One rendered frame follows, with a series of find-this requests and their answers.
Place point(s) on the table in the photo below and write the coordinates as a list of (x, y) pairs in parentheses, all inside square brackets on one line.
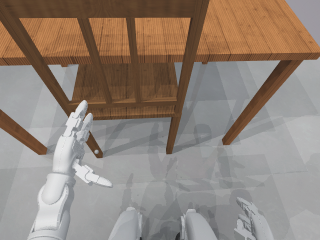
[(233, 30)]

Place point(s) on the robot thigh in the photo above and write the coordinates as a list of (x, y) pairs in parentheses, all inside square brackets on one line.
[(193, 226), (128, 226)]

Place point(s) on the left robot thigh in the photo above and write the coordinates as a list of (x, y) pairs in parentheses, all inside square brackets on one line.
[(128, 226)]

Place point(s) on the right robot hand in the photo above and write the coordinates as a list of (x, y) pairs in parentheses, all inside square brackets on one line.
[(257, 228)]

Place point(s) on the left robot hand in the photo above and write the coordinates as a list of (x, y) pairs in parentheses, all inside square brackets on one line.
[(70, 145)]

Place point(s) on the chair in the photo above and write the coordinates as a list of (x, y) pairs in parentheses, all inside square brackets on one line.
[(114, 91)]

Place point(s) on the right robot thigh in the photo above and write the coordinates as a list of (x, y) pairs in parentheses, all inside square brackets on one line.
[(193, 226)]

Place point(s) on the left robot forearm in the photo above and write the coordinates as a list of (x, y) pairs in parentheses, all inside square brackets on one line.
[(54, 202)]

